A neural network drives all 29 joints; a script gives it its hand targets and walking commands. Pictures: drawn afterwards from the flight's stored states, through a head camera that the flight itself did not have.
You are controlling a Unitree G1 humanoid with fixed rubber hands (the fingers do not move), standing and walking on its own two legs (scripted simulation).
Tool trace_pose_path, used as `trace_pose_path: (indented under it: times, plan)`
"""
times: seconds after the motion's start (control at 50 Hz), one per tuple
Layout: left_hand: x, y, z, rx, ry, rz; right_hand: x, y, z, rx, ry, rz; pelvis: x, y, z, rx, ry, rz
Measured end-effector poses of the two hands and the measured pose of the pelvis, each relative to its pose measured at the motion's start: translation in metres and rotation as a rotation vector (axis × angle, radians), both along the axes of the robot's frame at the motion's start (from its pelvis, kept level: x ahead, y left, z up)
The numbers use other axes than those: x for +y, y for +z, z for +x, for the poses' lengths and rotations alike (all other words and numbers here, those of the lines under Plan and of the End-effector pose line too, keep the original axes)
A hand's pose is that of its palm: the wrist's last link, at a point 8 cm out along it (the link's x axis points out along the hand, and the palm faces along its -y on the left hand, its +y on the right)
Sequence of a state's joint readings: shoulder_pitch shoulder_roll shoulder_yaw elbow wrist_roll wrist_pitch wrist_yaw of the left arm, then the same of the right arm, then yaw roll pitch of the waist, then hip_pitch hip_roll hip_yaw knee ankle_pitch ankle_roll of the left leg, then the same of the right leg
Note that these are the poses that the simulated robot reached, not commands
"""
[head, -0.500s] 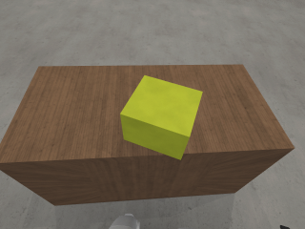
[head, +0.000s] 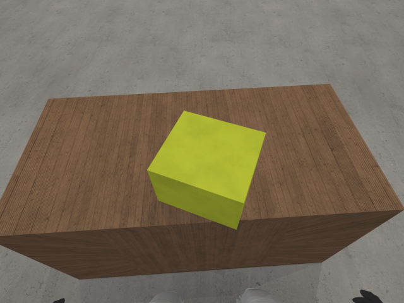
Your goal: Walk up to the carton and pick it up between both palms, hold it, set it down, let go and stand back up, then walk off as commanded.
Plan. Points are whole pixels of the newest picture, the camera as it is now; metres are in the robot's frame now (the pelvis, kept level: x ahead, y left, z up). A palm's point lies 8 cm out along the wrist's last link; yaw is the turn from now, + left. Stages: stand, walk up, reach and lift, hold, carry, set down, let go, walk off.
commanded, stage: walk up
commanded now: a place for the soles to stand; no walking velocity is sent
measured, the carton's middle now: (209, 168) +0.44 +0.00 -0.08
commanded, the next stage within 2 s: reach and lift in 1.40 s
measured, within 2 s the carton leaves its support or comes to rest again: neither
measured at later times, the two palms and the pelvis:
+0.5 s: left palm out of the picture +0.09 +0.34 -0.10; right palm out of the picture +0.09 -0.30 -0.09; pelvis +0.00 +0.02 +0.00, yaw +0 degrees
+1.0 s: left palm out of the picture +0.09 +0.34 -0.09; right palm out of the picture +0.08 -0.30 -0.09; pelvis -0.01 +0.01 +0.00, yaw +0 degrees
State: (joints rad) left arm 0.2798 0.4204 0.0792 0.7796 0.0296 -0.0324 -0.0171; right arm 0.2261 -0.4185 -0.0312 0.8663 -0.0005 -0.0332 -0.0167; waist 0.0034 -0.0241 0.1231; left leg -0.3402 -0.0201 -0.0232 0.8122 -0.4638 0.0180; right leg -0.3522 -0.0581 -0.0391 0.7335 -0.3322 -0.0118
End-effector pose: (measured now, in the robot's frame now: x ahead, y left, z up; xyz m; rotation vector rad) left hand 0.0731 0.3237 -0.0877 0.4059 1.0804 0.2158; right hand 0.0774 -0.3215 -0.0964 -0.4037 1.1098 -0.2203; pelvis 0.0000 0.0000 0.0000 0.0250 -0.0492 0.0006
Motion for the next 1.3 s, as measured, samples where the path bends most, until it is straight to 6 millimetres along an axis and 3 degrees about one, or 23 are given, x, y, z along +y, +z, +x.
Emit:
trace_pose_path:
  times: [0.14, 0.32, 0.82, 1.3]
  plan:
    - [0.011, -0.006, 0.013, -0.024, 0.005, -0.012, 0.011, 0.002, 0.008, -0.034, 0.015, -0.011, 0.011, -0.004, 0.001, -0.007, 0.002, -0.013]
    - [0.016, -0.009, 0.013, -0.039, 0.002, -0.021, 0.021, 0.005, 0.013, -0.05, 0.037, -0.015, 0.018, -0.005, -0.003, -0.01, 0.003, -0.022]
    - [0.014, -0.007, 0.019, -0.046, 0.004, -0.018, 0.018, 0.004, 0.013, -0.056, 0.034, -0.012, 0.015, -0.005, -0.004, -0.012, 0.003, -0.018]
    - [0.013, -0.006, 0.01, -0.049, 0.01, -0.016, 0.015, 0.005, 0.005, -0.067, 0.024, -0.013, 0.014, -0.005, -0.013, -0.025, 0.003, -0.017]
